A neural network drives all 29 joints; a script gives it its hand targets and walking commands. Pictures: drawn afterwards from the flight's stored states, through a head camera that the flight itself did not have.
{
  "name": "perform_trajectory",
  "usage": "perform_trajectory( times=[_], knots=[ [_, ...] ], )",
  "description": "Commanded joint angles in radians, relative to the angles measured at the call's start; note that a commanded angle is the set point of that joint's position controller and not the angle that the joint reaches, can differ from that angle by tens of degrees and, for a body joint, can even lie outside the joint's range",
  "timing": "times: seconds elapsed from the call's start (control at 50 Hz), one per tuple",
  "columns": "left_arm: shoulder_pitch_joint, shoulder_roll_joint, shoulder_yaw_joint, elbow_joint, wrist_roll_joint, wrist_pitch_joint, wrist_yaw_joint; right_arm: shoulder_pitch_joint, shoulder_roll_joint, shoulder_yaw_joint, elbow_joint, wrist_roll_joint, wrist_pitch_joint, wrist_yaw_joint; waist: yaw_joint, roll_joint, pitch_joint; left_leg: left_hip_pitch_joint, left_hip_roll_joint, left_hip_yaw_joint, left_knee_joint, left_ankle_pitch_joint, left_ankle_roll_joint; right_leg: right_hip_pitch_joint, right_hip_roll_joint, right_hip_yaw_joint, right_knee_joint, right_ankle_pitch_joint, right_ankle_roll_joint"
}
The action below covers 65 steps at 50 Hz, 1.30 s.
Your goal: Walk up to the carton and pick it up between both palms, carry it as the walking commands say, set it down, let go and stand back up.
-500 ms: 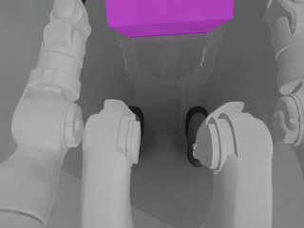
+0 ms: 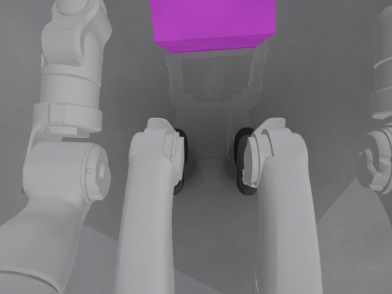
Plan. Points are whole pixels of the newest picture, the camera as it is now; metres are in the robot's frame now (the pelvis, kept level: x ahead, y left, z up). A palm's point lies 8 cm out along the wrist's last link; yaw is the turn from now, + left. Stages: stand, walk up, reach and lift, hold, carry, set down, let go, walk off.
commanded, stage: set down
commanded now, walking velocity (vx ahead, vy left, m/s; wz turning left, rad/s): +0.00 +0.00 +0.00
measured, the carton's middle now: (211, 7) +0.56 +0.00 -0.35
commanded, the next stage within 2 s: let go in 0.78 s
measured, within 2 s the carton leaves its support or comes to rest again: neither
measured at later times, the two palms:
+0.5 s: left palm out of the picture +0.54 +0.18 +0.01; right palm out of the picture +0.56 -0.22 +0.02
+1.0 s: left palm out of the picture +0.51 +0.18 +0.08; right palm out of the picture +0.53 -0.21 +0.09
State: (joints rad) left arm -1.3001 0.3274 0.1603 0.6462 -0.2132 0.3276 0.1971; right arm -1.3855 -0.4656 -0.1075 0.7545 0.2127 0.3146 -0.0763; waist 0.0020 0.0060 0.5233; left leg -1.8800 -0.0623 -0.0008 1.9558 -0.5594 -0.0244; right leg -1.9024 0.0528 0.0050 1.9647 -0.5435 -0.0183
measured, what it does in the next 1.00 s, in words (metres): rises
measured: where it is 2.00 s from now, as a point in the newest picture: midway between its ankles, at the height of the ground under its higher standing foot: (210, 172)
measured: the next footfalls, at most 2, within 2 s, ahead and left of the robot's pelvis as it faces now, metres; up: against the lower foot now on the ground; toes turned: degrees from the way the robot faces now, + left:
none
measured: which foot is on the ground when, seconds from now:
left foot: down 0.00-1.00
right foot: down 0.00-1.00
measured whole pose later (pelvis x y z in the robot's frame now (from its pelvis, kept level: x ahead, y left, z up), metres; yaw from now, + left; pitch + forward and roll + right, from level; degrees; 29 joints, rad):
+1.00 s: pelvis +0.03 -0.01 +0.22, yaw -1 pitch +23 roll +1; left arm -1.05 0.28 0.19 0.54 -0.05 0.32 0.09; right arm -1.14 -0.36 -0.18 0.64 0.04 0.31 -0.04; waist 0.01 0.00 0.52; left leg -1.16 -0.04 -0.04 1.06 -0.31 -0.02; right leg -1.18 0.05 0.03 1.07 -0.30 -0.02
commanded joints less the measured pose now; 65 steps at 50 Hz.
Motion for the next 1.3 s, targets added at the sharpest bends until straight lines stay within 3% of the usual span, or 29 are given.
perform_trajectory(
  times=[0.0, 0.02, 0.04, 0.06, 0.16, 0.26, 0.3, 0.32, 0.34, 0.36, 0.38, 0.44, 0.54, 0.62, 0.74, 0.76, 0.78, 0.8, 0.82, 0.86, 0.9, 0.92, 1.02, 1.06, 1.14, 1.18, 1.24, 1.26, 1.28],
  knots=[
    [-0.335, 0.154, 0.026, -0.198, -0.009, -0.027, -0.003, -0.405, -0.164, -0.014, -0.23, 0.014, -0.025, 0.007, 0.026, -0.072, -2.076, 0.626, -0.031, 0.073, -0.226, 0.306, 0.009, 0.834, 0.028, -0.021, -0.245, 0.333, 0.004],
    [-0.332, 0.179, 0.044, -0.236, 0.021, -0.023, 0.002, -0.386, -0.165, -0.021, -0.228, 0.019, -0.016, 0.012, 0.048, -0.033, -2.102, 0.66, -0.034, 0.074, -0.245, 0.321, 0.006, 0.813, 0.033, -0.024, -0.253, 0.341, 0.002],
    [-0.331, 0.189, 0.054, -0.286, 0.013, -0.02, 0.006, -0.365, -0.209, -0.058, -0.237, -0.015, -0.016, 0.006, 0.012, -0.042, -2.138, 0.704, -0.04, 0.068, -0.254, 0.339, 0.001, 0.845, 0.036, -0.025, -0.267, 0.353, -0.001],
    [-0.351, 0.185, 0.043, -0.24, 0.012, -0.007, 0.001, -0.391, -0.209, -0.054, -0.232, -0.006, -0.004, 0.005, 0.022, -0.013, -2.125, 0.692, -0.034, 0.07, -0.272, 0.328, -0.001, 0.826, 0.038, -0.023, -0.282, 0.345, -0.003],
    [-0.319, 0.205, 0.062, -0.314, 0.01, 0.031, -0.001, -0.35, -0.254, -0.088, -0.293, -0.035, 0.028, 0.011, -0.006, -0.055, -2.237, 0.8, -0.044, 0.06, -0.343, 0.372, 0.005, 0.934, 0.041, -0.027, -0.36, 0.387, 0.006],
    [-0.299, 0.21, 0.076, -0.301, 0.024, 0.058, -0.017, -0.376, -0.226, -0.066, -0.33, -0.011, 0.058, 0.022, 0.049, -0.058, -2.183, 0.782, -0.045, 0.067, -0.436, 0.371, 0.011, 1.017, 0.034, 0.0, -0.449, 0.416, 0.009],
    [-0.286, 0.2, 0.073, -0.376, 0.002, 0.055, -0.027, -0.348, -0.225, -0.07, -0.397, -0.023, 0.056, 0.018, 0.011, -0.077, -2.306, 0.847, -0.047, 0.068, -0.473, 0.444, 0.005, 1.17, 0.042, -0.004, -0.484, 0.522, 0.013],
    [-0.276, 0.222, 0.089, -0.327, 0.015, 0.06, -0.031, -0.337, -0.208, -0.068, -0.344, -0.009, 0.064, 0.02, 0.035, -0.096, -2.249, 0.813, -0.046, 0.068, -0.492, 0.409, 0.016, 1.17, 0.037, 0.007, -0.506, 0.506, 0.017],
    [-0.295, 0.211, 0.07, -0.41, -0.006, 0.059, -0.032, -0.338, -0.239, -0.094, -0.398, -0.019, 0.061, 0.016, -0.003, -0.079, -2.325, 0.875, -0.047, 0.061, -0.514, 0.444, 0.008, 1.191, 0.041, -0.003, -0.521, 0.532, 0.016],
    [-0.261, 0.188, 0.05, -0.321, -0.004, 0.068, -0.032, -0.317, -0.213, -0.089, -0.343, -0.016, 0.067, 0.024, 0.0, -0.069, -2.259, 0.901, -0.039, 0.053, -0.531, 0.434, 0.006, 1.144, 0.04, -0.013, -0.54, 0.495, 0.018],
    [-0.298, 0.212, 0.066, -0.434, 0.004, 0.066, -0.033, -0.354, -0.247, -0.093, -0.445, -0.018, 0.068, 0.023, 0.012, -0.034, -2.346, 0.965, -0.044, 0.063, -0.547, 0.463, 0.0, 1.209, 0.04, -0.001, -0.563, 0.518, 0.011],
    [-0.298, 0.237, 0.085, -0.332, 0.023, 0.076, -0.027, -0.351, -0.221, -0.073, -0.357, -0.007, 0.083, 0.029, 0.054, -0.066, -2.239, 0.945, -0.033, 0.055, -0.616, 0.394, 0.004, 1.198, 0.033, -0.005, -0.615, 0.44, 0.018],
    [-0.231, 0.182, 0.039, -0.29, 0.006, 0.055, -0.047, -0.292, -0.201, -0.1, -0.316, -0.022, 0.054, 0.033, 0.012, -0.013, -2.247, 1.071, -0.03, 0.045, -0.729, 0.476, -0.004, 1.3, 0.036, 0.003, -0.725, 0.525, 0.014],
    [-0.256, 0.187, 0.059, -0.322, 0.017, 0.037, -0.039, -0.327, -0.203, -0.095, -0.33, -0.03, 0.033, 0.042, 0.026, -0.047, -2.2, 1.122, -0.031, 0.038, -0.791, 0.499, -0.003, 1.338, 0.033, 0.01, -0.798, 0.534, 0.013],
    [-0.193, 0.126, 0.096, -0.143, 0.098, -0.031, -0.061, -0.254, -0.13, -0.089, -0.079, -0.076, -0.03, 0.06, 0.06, -0.04, -1.941, 1.054, -0.019, 0.031, -0.897, 0.456, -0.017, 1.348, 0.015, 0.033, -0.893, 0.516, 0.011],
    [-0.211, 0.127, 0.112, -0.111, 0.105, -0.05, -0.071, -0.286, -0.109, -0.078, -0.099, -0.086, -0.048, 0.063, 0.054, -0.06, -1.861, 0.998, -0.014, 0.036, -0.889, 0.433, -0.006, 1.341, 0.011, 0.043, -0.903, 0.504, 0.012],
    [-0.226, 0.119, 0.103, -0.237, 0.111, -0.065, -0.071, -0.299, -0.12, -0.071, -0.219, -0.087, -0.065, 0.059, 0.068, -0.06, -2.089, 1.121, -0.026, 0.039, -0.9, 0.555, -0.015, 1.473, 0.02, 0.039, -0.901, 0.632, 0.013],
    [-0.133, 0.102, 0.094, -0.052, 0.121, -0.063, -0.078, -0.206, -0.132, -0.105, -0.016, -0.125, -0.061, 0.056, 0.001, -0.058, -1.881, 1.006, -0.022, 0.038, -0.888, 0.464, -0.015, 1.363, 0.011, 0.032, -0.897, 0.549, 0.015],
    [-0.191, 0.118, 0.083, -0.198, 0.124, -0.076, -0.076, -0.264, -0.118, -0.09, -0.169, -0.104, -0.072, 0.061, 0.044, -0.041, -2.055, 1.163, -0.025, 0.036, -0.908, 0.559, -0.016, 1.418, 0.028, 0.025, -0.904, 0.608, 0.019],
    [-0.105, 0.098, 0.085, -0.081, 0.148, -0.065, -0.086, -0.166, -0.105, -0.096, -0.075, -0.126, -0.06, 0.053, 0.023, -0.022, -1.951, 1.115, -0.022, 0.041, -0.912, 0.513, -0.013, 1.399, 0.013, 0.027, -0.932, 0.566, 0.021],
    [-0.043, 0.121, 0.063, -0.258, 0.137, -0.068, -0.081, -0.096, -0.133, -0.133, -0.26, -0.159, -0.067, 0.034, -0.006, -0.027, -2.188, 1.278, -0.031, 0.023, -0.922, 0.661, -0.018, 1.544, 0.033, 0.025, -0.93, 0.727, 0.024],
    [-0.028, 0.139, 0.087, -0.215, 0.178, -0.061, -0.089, -0.05, -0.113, -0.131, -0.195, -0.184, -0.048, 0.036, 0.013, -0.024, -2.055, 1.229, -0.026, 0.021, -0.936, 0.579, -0.009, 1.477, 0.026, 0.022, -0.938, 0.646, 0.029],
    [0.246, 0.179, 0.064, -0.493, 0.222, -0.04, -0.119, 0.238, -0.083, -0.099, -0.494, -0.189, -0.025, 0.02, 0.03, -0.012, -2.053, 1.337, -0.025, 0.006, -1.001, 0.623, -0.005, 1.621, 0.019, 0.04, -0.982, 0.732, 0.042],
    [0.363, 0.157, 0.041, -0.57, 0.197, -0.032, -0.139, 0.313, -0.093, -0.114, -0.641, -0.201, -0.031, 0.017, -0.004, -0.014, -2.071, 1.391, -0.019, 0.0, -1.017, 0.624, -0.004, 1.694, 0.017, 0.042, -1.009, 0.751, 0.036],
    [0.591, 0.113, 0.0, -0.637, 0.164, -0.064, -0.161, 0.566, 0.001, -0.077, -0.716, -0.182, -0.055, 0.043, -0.004, -0.044, -1.94, 1.457, -0.011, -0.024, -1.064, 0.649, 0.002, 1.714, 0.014, 0.033, -1.053, 0.757, 0.033],
    [0.755, 0.059, 0.003, -0.552, 0.181, -0.07, -0.179, 0.669, 0.015, -0.073, -0.697, -0.182, -0.073, 0.056, 0.018, -0.025, -1.826, 1.437, -0.014, -0.027, -1.1, 0.638, 0.0, 1.719, 0.007, 0.046, -1.095, 0.741, 0.032],
    [0.831, 0.048, -0.008, -0.614, 0.171, -0.127, -0.175, 0.806, 0.036, -0.077, -0.743, -0.189, -0.115, 0.07, -0.002, -0.042, -1.786, 1.486, 0.0, -0.041, -1.12, 0.692, -0.008, 1.76, 0.008, 0.047, -1.119, 0.781, 0.032],
    [0.935, 0.048, -0.014, -0.62, 0.202, -0.149, -0.175, 0.906, 0.079, -0.061, -0.718, -0.193, -0.134, 0.072, 0.022, -0.031, -1.775, 1.535, -0.003, -0.049, -1.142, 0.757, -0.004, 1.788, 0.011, 0.053, -1.122, 0.827, 0.032],
    [0.857, 0.024, -0.015, -0.584, 0.188, -0.164, -0.179, 0.852, 0.074, -0.071, -0.662, -0.191, -0.148, 0.078, 0.003, -0.03, -1.609, 1.451, -0.001, -0.058, -1.155, 0.703, -0.003, 1.685, 0.009, 0.054, -1.14, 0.76, 0.029]
  ],
)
